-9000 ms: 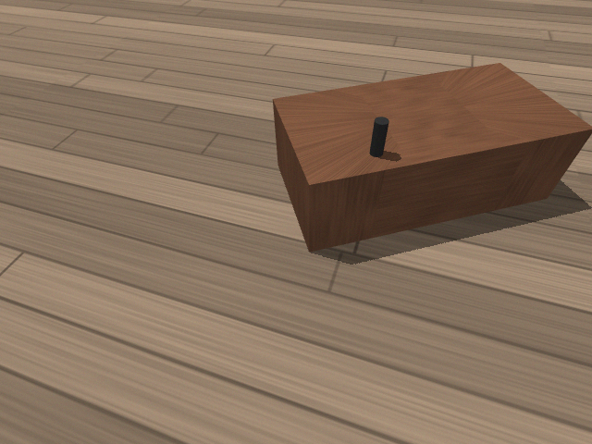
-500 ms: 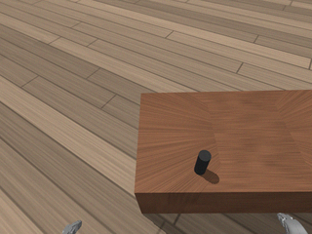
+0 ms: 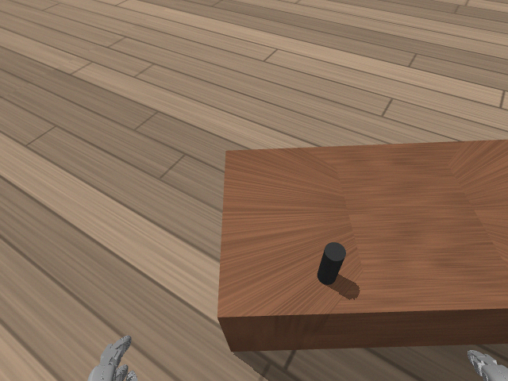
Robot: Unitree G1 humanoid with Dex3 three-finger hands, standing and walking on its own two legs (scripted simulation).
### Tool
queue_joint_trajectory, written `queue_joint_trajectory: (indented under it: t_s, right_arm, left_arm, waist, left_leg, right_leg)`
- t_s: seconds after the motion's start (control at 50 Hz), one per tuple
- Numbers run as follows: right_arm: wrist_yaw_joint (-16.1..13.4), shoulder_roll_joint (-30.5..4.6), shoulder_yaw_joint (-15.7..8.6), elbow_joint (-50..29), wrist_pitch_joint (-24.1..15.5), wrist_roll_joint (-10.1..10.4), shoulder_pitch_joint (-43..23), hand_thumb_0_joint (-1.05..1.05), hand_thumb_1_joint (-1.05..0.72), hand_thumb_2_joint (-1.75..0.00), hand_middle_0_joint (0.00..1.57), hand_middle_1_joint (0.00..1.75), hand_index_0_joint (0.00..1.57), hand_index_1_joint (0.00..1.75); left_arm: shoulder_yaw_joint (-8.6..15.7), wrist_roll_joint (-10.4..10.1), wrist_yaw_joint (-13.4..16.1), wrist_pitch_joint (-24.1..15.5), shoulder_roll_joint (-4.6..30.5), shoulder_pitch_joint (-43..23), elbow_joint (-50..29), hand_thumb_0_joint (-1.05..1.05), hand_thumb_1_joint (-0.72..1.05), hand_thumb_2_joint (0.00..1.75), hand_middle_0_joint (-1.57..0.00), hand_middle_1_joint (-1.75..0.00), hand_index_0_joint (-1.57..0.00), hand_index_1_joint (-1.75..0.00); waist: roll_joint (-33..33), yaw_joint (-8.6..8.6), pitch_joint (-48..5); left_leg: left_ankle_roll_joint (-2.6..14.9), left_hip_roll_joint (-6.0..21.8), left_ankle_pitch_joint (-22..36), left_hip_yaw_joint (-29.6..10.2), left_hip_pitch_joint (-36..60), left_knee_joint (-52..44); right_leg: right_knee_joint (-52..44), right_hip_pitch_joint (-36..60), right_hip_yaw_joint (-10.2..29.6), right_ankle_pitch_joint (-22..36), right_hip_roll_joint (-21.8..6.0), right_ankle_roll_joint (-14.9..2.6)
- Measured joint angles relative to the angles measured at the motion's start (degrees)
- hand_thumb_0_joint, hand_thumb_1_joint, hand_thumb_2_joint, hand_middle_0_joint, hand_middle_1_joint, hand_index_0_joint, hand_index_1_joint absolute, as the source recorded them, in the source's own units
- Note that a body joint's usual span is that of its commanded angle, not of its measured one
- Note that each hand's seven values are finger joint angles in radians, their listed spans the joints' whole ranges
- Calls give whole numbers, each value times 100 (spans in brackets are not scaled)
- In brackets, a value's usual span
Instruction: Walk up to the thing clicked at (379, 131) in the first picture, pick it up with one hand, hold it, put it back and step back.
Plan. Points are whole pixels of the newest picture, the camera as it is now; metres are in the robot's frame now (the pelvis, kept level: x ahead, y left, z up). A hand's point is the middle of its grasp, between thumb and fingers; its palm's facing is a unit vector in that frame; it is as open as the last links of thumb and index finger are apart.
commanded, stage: go down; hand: right
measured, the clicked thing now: (330, 264) +0.45 -0.15 -0.28
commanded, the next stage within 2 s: none
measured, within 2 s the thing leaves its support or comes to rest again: neither
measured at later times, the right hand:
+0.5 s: hand out of the picture +0.13 -0.28 -0.10, palm faces +0.03 +0.95 -0.31, open 17.5 cm
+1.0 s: hand (474, 366) +0.19 -0.30 -0.08, palm faces +0.12 +0.95 -0.28, open 17.7 cm
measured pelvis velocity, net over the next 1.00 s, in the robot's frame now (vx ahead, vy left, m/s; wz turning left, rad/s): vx -0.02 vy -0.01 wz -0.02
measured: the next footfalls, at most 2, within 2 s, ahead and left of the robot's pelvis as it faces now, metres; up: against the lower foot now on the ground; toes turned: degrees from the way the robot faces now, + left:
none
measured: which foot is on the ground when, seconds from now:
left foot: down 0.00-1.00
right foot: down 0.00-1.00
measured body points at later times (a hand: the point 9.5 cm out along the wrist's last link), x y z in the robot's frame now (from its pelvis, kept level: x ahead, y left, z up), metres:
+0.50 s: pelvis -0.01 -0.01 -0.01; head +0.03 -0.02 +0.44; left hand +0.14 +0.25 -0.09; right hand +0.13 -0.33 -0.08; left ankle -0.05 +0.12 -0.70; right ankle +0.02 -0.11 -0.71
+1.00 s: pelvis -0.02 -0.01 -0.02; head +0.02 -0.02 +0.43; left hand +0.13 +0.25 -0.09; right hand +0.18 -0.35 -0.05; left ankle -0.05 +0.12 -0.70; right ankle +0.02 -0.11 -0.71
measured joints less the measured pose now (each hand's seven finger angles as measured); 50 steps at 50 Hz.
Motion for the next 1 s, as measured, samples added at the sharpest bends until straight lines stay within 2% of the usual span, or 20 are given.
queue_joint_trajectory:
  t_s: [0.32, 0.56, 0.76, 0.88, 1.0]
  right_arm:
    - [-82, 0, -49, -1080, 379, 81, 502, 0, 55, -4, 5, 6, 4, 6]
    - [-117, -13, -3, -1485, 669, 177, 723, 0, 55, -4, 5, 6, 5, 5]
    - [-167, -4, -29, -1777, 724, 236, 835, 0, 58, -5, 4, 6, 4, 6]
    - [-161, -68, -130, -1694, 642, 304, 579, 0, 59, -5, 4, 6, 4, 6]
    - [38, -280, -404, -1271, 280, 518, -240, 0, 59, -5, 4, 6, 4, 6]
  left_arm:
    - [-36, 25, 152, -223, -41, 97, -108, 1, 90, 88, -21, -29, -20, -30]
    - [-86, 9, 254, -437, -58, 130, -192, 1, 91, 88, -21, -30, -20, -30]
    - [-105, 22, 338, -582, -72, 162, -163, 1, 90, 88, -21, -30, -20, -30]
    - [-136, 52, 402, -690, -67, 123, -85, 1, 90, 89, -21, -30, -20, -30]
    - [-175, 77, 458, -768, -39, 46, 104, 1, 90, 89, -21, -30, -20, -30]
  waist:
    - [5, -8, -99]
    - [-62, 20, -169]
    - [-65, -1, -164]
    - [-68, 4, -147]
    - [-31, 14, -82]
  left_leg:
    - [-3, -16, -169, 81, -380, 433]
    - [-27, -20, -174, 91, -474, 547]
    - [-36, -21, -194, 115, -572, 651]
    - [-39, -13, -214, 147, -610, 715]
    - [-30, -6, -198, 167, -619, 723]
  right_leg:
    - [483, -443, 96, -160, -11, -6]
    - [634, -562, 111, -181, -14, -37]
    - [751, -678, 139, -197, -12, -46]
    - [815, -732, 172, -202, 1, -48]
    - [800, -739, 191, -166, 12, -39]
